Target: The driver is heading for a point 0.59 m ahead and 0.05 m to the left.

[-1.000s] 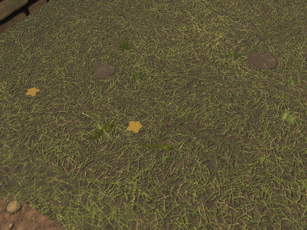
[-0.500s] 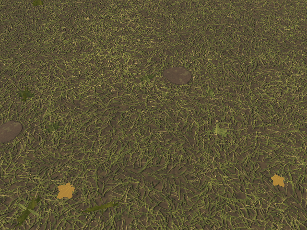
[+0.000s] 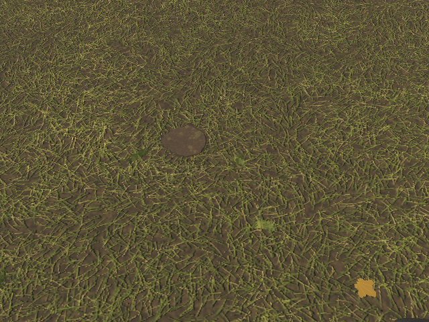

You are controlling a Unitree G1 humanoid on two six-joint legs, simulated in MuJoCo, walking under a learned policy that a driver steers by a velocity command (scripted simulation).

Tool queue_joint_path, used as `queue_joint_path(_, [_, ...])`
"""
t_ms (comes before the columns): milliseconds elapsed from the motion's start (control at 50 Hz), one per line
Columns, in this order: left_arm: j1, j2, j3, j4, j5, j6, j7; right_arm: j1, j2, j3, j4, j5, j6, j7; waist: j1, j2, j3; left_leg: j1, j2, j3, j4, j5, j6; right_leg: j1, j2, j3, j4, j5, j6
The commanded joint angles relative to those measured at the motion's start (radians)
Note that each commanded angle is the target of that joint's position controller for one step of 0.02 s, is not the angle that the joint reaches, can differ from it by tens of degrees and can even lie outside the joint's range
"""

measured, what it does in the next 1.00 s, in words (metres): walks ahead: left foot, then right foot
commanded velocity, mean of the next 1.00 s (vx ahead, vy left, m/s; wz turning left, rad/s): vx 0.41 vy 0.00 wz -0.13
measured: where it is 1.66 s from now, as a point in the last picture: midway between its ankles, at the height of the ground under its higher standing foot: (240, 291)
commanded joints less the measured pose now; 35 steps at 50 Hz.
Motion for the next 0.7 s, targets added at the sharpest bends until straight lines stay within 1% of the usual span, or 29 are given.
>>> queue_joint_path(20, [-0.039,0.165,0.046,-0.063,-0.007,-0.016,0.019,-0.048,-0.039,-0.003,-0.056,0.002,-0.009,0.008,-0.009,-0.091,-0.047,0.111,-0.042,0.033,-0.21,0.221,-0.014,-0.065,-0.199,0.146,-0.13,0.19,-0.14])
queue_joint_path(40, [-0.016,0.163,0.044,-0.051,-0.008,-0.016,0.02,-0.082,-0.034,0.001,-0.061,0.006,-0.013,0.015,0.011,-0.095,-0.044,0.144,-0.055,0.04,-0.264,0.277,-0.012,-0.067,-0.2,0.144,-0.131,0.157,-0.13])
queue_joint_path(80, [0.03,0.165,0.043,-0.023,-0.011,-0.017,0.018,-0.13,-0.043,0.001,-0.074,0.018,-0.02,0.025,0.035,-0.102,-0.031,0.163,-0.063,0.034,-0.322,0.313,0.001,-0.032,-0.228,0.173,-0.12,0.111,-0.125])
queue_joint_path(120, [0.059,0.162,0.042,-0.003,-0.013,-0.015,0.017,-0.157,-0.065,-0.006,-0.087,0.021,-0.026,0.033,0.043,-0.108,-0.018,0.139,-0.066,0.024,-0.374,0.262,0.026,0.051,-0.262,0.215,-0.076,0.107,-0.119])
queue_joint_path(140, [0.066,0.162,0.042,0.005,-0.011,-0.012,0.018,-0.155,-0.076,-0.01,-0.091,0.02,-0.028,0.036,0.039,-0.115,-0.016,0.138,-0.068,0.023,-0.392,0.22,0.04,0.089,-0.281,0.237,-0.054,0.123,-0.113])
queue_joint_path(180, [0.063,0.168,0.045,0.015,-0.008,-0.003,0.018,-0.118,-0.091,-0.018,-0.088,0.021,-0.032,0.037,0.014,-0.144,-0.016,0.179,-0.079,0.04,-0.415,0.124,0.073,0.14,-0.301,0.263,-0.008,0.21,-0.096])
queue_joint_path(200, [0.048,0.162,0.042,0.014,-0.008,0.0,0.018,-0.052,-0.103,-0.028,-0.071,0.018,-0.035,0.033,-0.026,-0.147,-0.041,0.27,-0.098,0.066,-0.452,0.113,0.098,0.147,-0.278,0.248,0.055,0.327,-0.079])
queue_joint_path(220, [0.041,0.133,0.031,0.008,-0.004,0.001,0.017,0.061,-0.137,-0.044,-0.047,0.009,-0.039,0.027,-0.08,-0.128,-0.13,0.453,-0.067,0.045,-0.443,0.147,0.138,0.116,-0.224,0.203,0.204,0.417,-0.05])
queue_joint_path(240, [0.067,0.092,0.013,-0.014,0.012,-0.003,0.019,0.216,-0.2,-0.061,-0.033,-0.003,-0.04,0.023,-0.127,-0.014,-0.287,0.752,0.103,-0.146,-0.394,0.179,0.225,-0.064,-0.144,0.134,0.49,0.244,-0.003])
queue_joint_path(260, [0.184,0.038,-0.004,-0.014,-0.011,-0.016,0.02,0.311,-0.24,-0.078,0.015,0.005,-0.025,0.032,-0.1,0.288,-0.388,1.023,0.271,-0.582,-0.519,-0.091,0.362,-0.404,-0.009,0.046,0.805,-0.317,0.07])
queue_joint_path(280, [0.132,0.12,0.009,-0.006,-0.02,-0.023,0.019,0.32,-0.151,-0.054,0.016,0.036,-0.021,0.037,-0.132,0.193,-0.315,1.004,0.273,-0.67,-0.593,-0.319,0.34,-0.536,-0.053,0.114,0.91,-0.385,0.071])
queue_joint_path(300, [0.019,0.157,0.02,-0.028,-0.026,-0.025,0.016,0.257,-0.114,-0.041,0.008,0.034,-0.015,0.032,-0.14,0.1,-0.177,0.883,0.243,-0.534,-0.612,-0.312,0.301,-0.584,-0.097,0.088,0.927,-0.298,0.069])
queue_joint_path(320, [-0.049,0.149,0.016,-0.044,-0.014,-0.027,0.017,0.203,-0.102,-0.033,-0.004,0.02,-0.009,0.029,-0.122,0.031,-0.106,0.762,0.204,-0.429,-0.63,-0.21,0.284,-0.565,-0.138,0.044,0.892,-0.225,0.07])
queue_joint_path(340, [-0.077,0.135,0.018,-0.054,-0.002,-0.031,0.014,0.169,-0.085,-0.027,-0.003,0.011,-0.006,0.028,-0.098,0.019,-0.056,0.67,0.17,-0.361,-0.654,-0.111,0.285,-0.543,-0.17,0.03,0.829,-0.172,0.073])
queue_joint_path(360, [-0.065,0.12,0.018,-0.051,0.001,-0.031,0.011,0.153,-0.069,-0.02,-0.004,0.004,-0.009,0.026,-0.072,0.046,-0.053,0.614,0.141,-0.307,-0.674,-0.033,0.277,-0.491,-0.195,0.025,0.787,-0.138,0.075])
queue_joint_path(380, [-0.047,0.103,0.016,-0.045,-0.002,-0.028,0.009,0.148,-0.061,-0.017,-0.001,0.006,-0.01,0.027,-0.059,0.067,-0.057,0.586,0.12,-0.267,-0.693,0.017,0.279,-0.458,-0.202,0.014,0.754,-0.127,0.081])
queue_joint_path(400, [-0.038,0.086,0.012,-0.04,-0.003,-0.025,0.008,0.152,-0.065,-0.017,0.005,0.012,-0.013,0.026,-0.051,0.076,-0.061,0.568,0.114,-0.233,-0.707,0.064,0.286,-0.446,-0.207,0.002,0.721,-0.125,0.087])
queue_joint_path(420, [-0.05,0.074,0.008,-0.044,0.0,-0.022,0.008,0.158,-0.077,-0.02,0.013,0.018,-0.015,0.024,-0.05,0.072,-0.053,0.553,0.115,-0.203,-0.722,0.108,0.294,-0.451,-0.212,-0.009,0.682,-0.112,0.095])
queue_joint_path(460, [-0.112,0.056,-0.001,-0.064,0.007,-0.023,0.009,0.171,-0.107,-0.029,0.028,0.023,-0.012,0.018,-0.062,0.051,-0.034,0.544,0.114,-0.152,-0.748,0.171,0.3,-0.472,-0.222,-0.024,0.568,-0.033,0.111])
queue_joint_path(480, [-0.142,0.048,-0.005,-0.069,0.007,-0.026,0.007,0.178,-0.115,-0.031,0.035,0.024,-0.009,0.015,-0.07,0.044,-0.03,0.544,0.104,-0.121,-0.754,0.188,0.292,-0.466,-0.222,-0.03,0.504,0.027,0.114])
queue_joint_path(540, [-0.235,0.033,-0.013,-0.083,0.002,-0.036,-0.003,0.214,-0.13,-0.032,0.059,0.032,0.001,0.011,-0.105,0.043,-0.014,0.538,0.073,-0.041,-0.756,0.211,0.262,-0.409,-0.199,-0.054,0.321,0.19,0.116])
queue_joint_path(560, [-0.266,0.033,-0.013,-0.089,-0.001,-0.038,-0.008,0.234,-0.134,-0.032,0.069,0.035,0.004,0.01,-0.117,0.042,-0.009,0.541,0.073,-0.03,-0.752,0.209,0.257,-0.388,-0.188,-0.063,0.279,0.224,0.117])
queue_joint_path(600, [-0.32,0.038,-0.012,-0.106,-0.007,-0.043,-0.016,0.274,-0.14,-0.033,0.09,0.039,0.012,0.01,-0.136,0.043,0.004,0.574,0.094,-0.035,-0.74,0.201,0.253,-0.375,-0.175,-0.068,0.226,0.245,0.109])
queue_joint_path(640, [-0.357,0.048,-0.009,-0.123,-0.011,-0.047,-0.027,0.293,-0.146,-0.035,0.106,0.041,0.022,0.008,-0.136,0.047,0.017,0.635,0.124,-0.047,-0.713,0.219,0.243,-0.385,-0.166,-0.065,0.183,0.204,0.089])
queue_joint_path(660, [-0.36,0.056,-0.006,-0.127,-0.007,-0.05,-0.031,0.29,-0.149,-0.037,0.112,0.04,0.03,0.005,-0.125,0.051,0.022,0.662,0.13,-0.047,-0.679,0.29,0.23,-0.374,-0.158,-0.064,0.156,0.175,0.075])
queue_joint_path(680, [-0.336,0.068,0.0,-0.122,-0.001,-0.053,-0.034,0.285,-0.154,-0.038,0.116,0.038,0.038,0.001,-0.105,0.059,0.004,0.689,0.128,-0.041,-0.628,0.392,0.212,-0.331,-0.143,-0.07,0.132,0.154,0.061])
queue_joint_path(700, [-0.268,0.086,0.01,-0.103,0.009,-0.057,-0.033,0.265,-0.164,-0.04,0.114,0.038,0.044,-0.004,-0.06,0.066,-0.042,0.695,0.107,-0.02,-0.54,0.549,0.188,-0.226,-0.115,-0.092,0.099,0.171,0.041])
